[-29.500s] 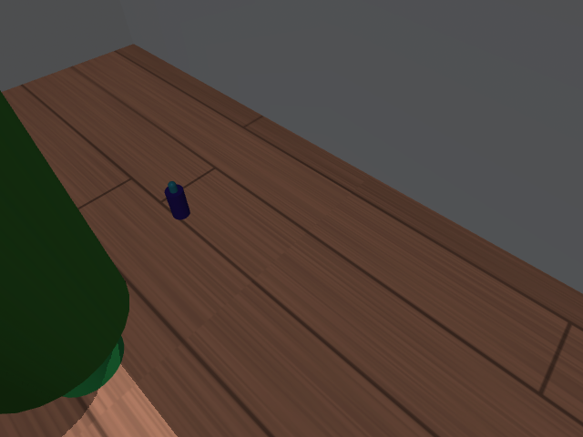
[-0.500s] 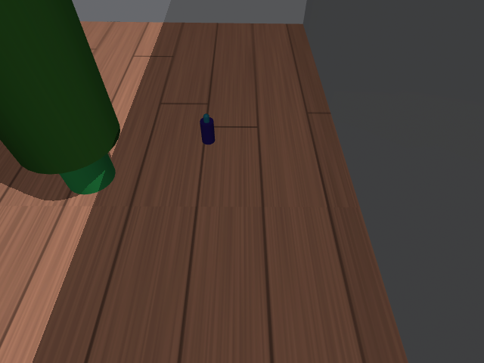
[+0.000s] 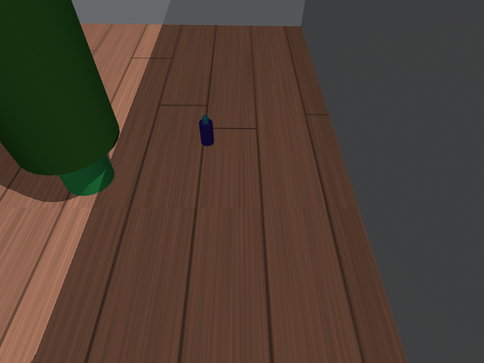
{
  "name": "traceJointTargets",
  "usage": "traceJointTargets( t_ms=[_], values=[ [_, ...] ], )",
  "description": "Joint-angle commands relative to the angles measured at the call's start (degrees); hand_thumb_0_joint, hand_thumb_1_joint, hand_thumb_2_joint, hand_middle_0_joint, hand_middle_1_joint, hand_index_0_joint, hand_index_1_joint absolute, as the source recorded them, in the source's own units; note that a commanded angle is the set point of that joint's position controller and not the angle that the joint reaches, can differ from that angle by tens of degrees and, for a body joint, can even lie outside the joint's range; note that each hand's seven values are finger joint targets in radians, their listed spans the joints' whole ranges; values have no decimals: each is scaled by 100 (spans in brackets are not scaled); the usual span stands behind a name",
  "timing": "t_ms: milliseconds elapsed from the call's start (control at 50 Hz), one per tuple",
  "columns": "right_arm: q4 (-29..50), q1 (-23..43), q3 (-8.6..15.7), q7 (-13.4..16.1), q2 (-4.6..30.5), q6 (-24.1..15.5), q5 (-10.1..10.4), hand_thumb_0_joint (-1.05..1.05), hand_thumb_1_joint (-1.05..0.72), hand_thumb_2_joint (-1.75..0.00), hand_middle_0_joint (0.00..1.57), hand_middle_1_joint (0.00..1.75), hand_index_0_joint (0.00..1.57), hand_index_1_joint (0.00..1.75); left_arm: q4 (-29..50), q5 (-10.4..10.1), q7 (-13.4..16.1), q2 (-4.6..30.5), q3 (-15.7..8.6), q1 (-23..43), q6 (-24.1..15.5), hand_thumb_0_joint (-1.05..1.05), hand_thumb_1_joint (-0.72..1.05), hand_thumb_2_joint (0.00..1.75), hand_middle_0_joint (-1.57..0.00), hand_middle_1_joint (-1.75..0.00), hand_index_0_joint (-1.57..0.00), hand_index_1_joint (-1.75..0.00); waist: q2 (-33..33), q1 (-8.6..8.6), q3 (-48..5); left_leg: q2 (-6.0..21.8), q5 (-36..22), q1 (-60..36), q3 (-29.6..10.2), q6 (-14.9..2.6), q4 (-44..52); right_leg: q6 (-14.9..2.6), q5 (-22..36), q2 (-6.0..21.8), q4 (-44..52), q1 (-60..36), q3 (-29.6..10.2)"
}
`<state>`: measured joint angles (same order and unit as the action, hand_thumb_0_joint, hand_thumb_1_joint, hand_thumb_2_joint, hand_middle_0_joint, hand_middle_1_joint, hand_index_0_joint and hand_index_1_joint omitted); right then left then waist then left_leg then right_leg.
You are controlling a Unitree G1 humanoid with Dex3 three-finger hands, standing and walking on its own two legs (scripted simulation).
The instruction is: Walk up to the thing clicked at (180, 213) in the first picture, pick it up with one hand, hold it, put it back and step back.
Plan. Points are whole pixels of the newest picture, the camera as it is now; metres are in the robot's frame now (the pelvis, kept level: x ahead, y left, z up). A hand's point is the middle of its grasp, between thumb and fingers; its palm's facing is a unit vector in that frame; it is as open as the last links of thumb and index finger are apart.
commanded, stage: stand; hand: left
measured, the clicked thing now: (206, 129) +1.45 +0.19 -0.68
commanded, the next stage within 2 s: walk up in 0.50 s
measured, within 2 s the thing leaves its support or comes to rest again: neither
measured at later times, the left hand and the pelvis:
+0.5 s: hand out of the picture +0.07 +0.25 -0.16, palm faces -0.04 -0.94 -0.34, open 7.4 cm; pelvis +0.00 +0.00 +0.00, yaw +0 degrees
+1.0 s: hand (59, 353) +0.18 +0.35 -0.16, palm faces -0.02 -0.94 -0.33, open 7.4 cm; pelvis +0.14 +0.06 -0.01, yaw +1 degrees
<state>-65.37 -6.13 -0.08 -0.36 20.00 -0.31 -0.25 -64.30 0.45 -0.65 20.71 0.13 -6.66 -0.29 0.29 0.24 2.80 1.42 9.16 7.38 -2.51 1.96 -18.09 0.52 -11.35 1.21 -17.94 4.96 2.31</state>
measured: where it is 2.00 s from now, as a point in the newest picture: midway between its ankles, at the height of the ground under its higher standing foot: (234, 261)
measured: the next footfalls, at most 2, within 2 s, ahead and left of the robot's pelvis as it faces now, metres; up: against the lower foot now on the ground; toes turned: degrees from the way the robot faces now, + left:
left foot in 0.78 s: +0.18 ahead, +0.18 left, +0.00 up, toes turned +7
right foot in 1.22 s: +0.42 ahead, -0.10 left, +0.00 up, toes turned -4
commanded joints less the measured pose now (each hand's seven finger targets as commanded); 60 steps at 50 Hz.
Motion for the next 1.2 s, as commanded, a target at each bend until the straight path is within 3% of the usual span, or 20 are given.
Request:
traceJointTargets(
  t_ms=[0, 300, 460, 480, 500, 540, 560, 600, 660, 720, 740, 760, 780, 800, 840, 900, 980, 1060, 1140, 1180],
  values=[
    [335, 230, 210, 81, 1248, -144, -18, 0, -90, -90, 20, 30, 20, 30, 327, 2, 85, 1235, -259, 156, -150, 0, 90, 90, -20, -30, -20, -30, -152, -45, -498, 598, -1009, -209, -334, -248, 190, -141, 768, 682, 253, -12, -519],
    [321, 176, 208, 86, 1230, -113, -19, 0, -90, -90, 20, 30, 20, 30, 322, 2, 103, 1219, -242, 132, -125, 0, 90, 90, -20, -30, -20, -30, -58, -33, -374, 571, -781, -100, -321, -236, 252, -150, 547, 651, 272, 37, -482],
    [353, 183, 213, 81, 1214, -112, -17, 0, -90, -90, 20, 30, 20, 30, 342, 4, 118, 1224, -239, 110, -156, 0, 90, 90, -20, -30, -20, -30, 0, -25, -445, 588, -1087, -171, -293, -240, 138, -141, 993, 683, 260, -45, -501],
    [681, -107, 598, -71, 1732, -225, -107, 0, -90, -90, 20, 30, 20, 30, 614, 94, -57, 1813, -670, -315, -253, 0, 90, 90, -20, -30, -20, -30, 14, -122, -1198, 324, 1875, -62, -259, -702, -456, -388, -1803, 441, -256, -481, -340],
    [723, 20, 624, -140, 1714, -227, -162, 0, -90, -90, 20, 30, 20, 30, 566, 148, -116, 1806, -708, -415, -258, 0, 90, 90, -20, -30, -20, -30, 12, -253, -738, 289, 2776, 929, -280, -716, -666, -584, -2877, 698, -252, -410, -752],
    [1197, 877, 595, -220, 1387, -198, -190, 0, -90, -90, 20, 30, 20, 30, 628, 162, -144, 2060, -867, -776, -299, 0, 90, 90, -20, -30, -20, -30, 826, -704, 426, -89, 1789, 3105, 497, -441, -2225, -1159, -3769, 1754, 876, -764, -2050],
    [1290, 964, 599, -227, 1325, -214, -228, 0, -90, -90, 20, 30, 20, 30, 760, 195, -134, 2116, -905, -823, -365, 0, 90, 90, -20, -30, -20, -30, 871, -822, 708, 188, 1703, 3717, 198, -352, -2890, -1520, -3372, 2349, 1307, -818, -2605],
    [1230, 563, 675, -293, 1467, -279, -170, 0, -90, -90, 20, 30, 20, 30, 902, 173, -146, 1965, -880, -557, -406, 0, 90, 90, -20, -30, -20, -30, 450, -518, 624, 386, 1427, 3315, -150, -314, -2967, -1479, -2809, 2041, 1255, -552, -2192],
    [1197, -22, 753, -427, 1446, -329, -153, 0, -90, -90, 20, 30, 20, 30, 1234, 222, -203, 1995, -881, 22, -408, 0, 90, 90, -20, -30, -20, -30, 979, -143, 177, 515, 1429, 2008, 84, -278, -2037, -1214, -2157, 1630, 922, -57, -1170],
    [1004, -894, 910, -418, 1372, -339, -197, 0, -90, -90, 20, 30, 20, 30, 1418, 174, -281, 1871, -808, 369, -348, 0, 90, 90, -20, -30, -20, -30, 649, 405, 146, 170, 188, 35, 690, -191, -1137, -934, -2121, 1129, -48, 1469, -261],
    [840, -1390, 1012, -370, 1577, -358, -223, 0, -90, -90, 20, 30, 20, 30, 1460, 176, -297, 1646, -746, 214, -322, 0, 90, 90, -20, -30, -20, -30, -45, 574, -125, -19, 304, -1093, 777, -225, -1273, -824, -2119, 865, -922, 2207, 10],
    [687, -2087, 1152, -285, 1942, -395, -253, 0, -90, -90, 20, 30, 20, 30, 1466, 199, -310, 1258, -609, -147, -293, 0, 90, 90, -20, -30, -20, -30, -1282, 885, -549, 218, 1441, -2248, 181, -483, -929, -700, -1995, 447, -2791, 3065, 350],
    [812, -2533, 1216, -202, 2579, -444, -307, 0, -90, -90, 20, 30, 20, 30, 1595, 95, -292, 913, -513, -213, -304, 0, 90, 90, -20, -30, -20, -30, -2418, 1035, -622, 1836, 4031, -2036, -3265, -1000, 753, -423, -2491, -593, -4631, 4089, -104],
    [1177, -1568, 1182, -219, 2646, -438, -88, 0, -90, -90, 20, 30, 20, 30, 1581, 106, -230, 1508, -599, -103, -286, 0, 90, 90, -20, -30, -20, -30, -1240, 650, -213, 2374, 4501, -749, -4253, -1526, 1414, -458, -2094, -138, -4947, 3576, -1041],
    [1447, -831, 968, -192, 2227, -500, -69, 0, -90, -90, 20, 30, 20, 30, 1255, -32, -224, 1702, -615, -595, -280, 0, 90, 90, -20, -30, -20, -30, -423, 79, 124, 1970, 3386, -286, -2535, -1355, 896, -356, -1147, 253, -4875, 3403, -1186],
    [1548, -764, 848, -182, 1871, -578, -51, 0, -90, -90, 20, 30, 20, 30, 1038, 5, -331, 1726, -666, -948, -267, 0, 90, 90, -20, -30, -20, -30, -787, -47, 281, 1523, 2385, 292, -1235, -1232, 1030, -109, -559, 459, -4077, 2795, -849],
    [1669, -893, 879, -200, 1950, -630, -54, 0, -90, -90, 20, 30, 20, 30, 1306, 71, -471, 1592, -648, -531, -241, 0, 90, 90, -20, -30, -20, -30, -781, 72, 419, 1535, 1867, 139, -619, -1444, 1135, 59, -260, 634, -2868, 2757, -459],
    [1710, -1147, 859, -209, 1957, -622, -19, 0, -90, -90, 20, 30, 20, 30, 1561, 74, -537, 1444, -639, 69, -273, 0, 90, 90, -20, -30, -20, -30, -768, 238, 446, 1284, 1471, -11, -194, -1264, 971, -59, 410, 564, -1924, 2500, -198],
    [1807, -1164, 855, -173, 1930, -557, -51, 0, -90, -90, 20, 30, 20, 30, 1572, 53, -506, 1351, -666, 117, -348, 0, 90, 90, -20, -30, -20, -30, -596, 141, 125, 1285, -136, -55, 112, -1193, 189, -212, 336, 335, -1513, 1619, 118],
    [1867, -1150, 827, -136, 1881, -526, -53, 0, -90, -90, 20, 30, 20, 30, 1446, 30, -456, 1364, -731, -422, -376, 0, 90, 90, -20, -30, -20, -30, -316, -214, -124, 1131, -1087, 31, 328, -1037, -865, -297, 247, 125, -1260, 690, 303]
  ],
)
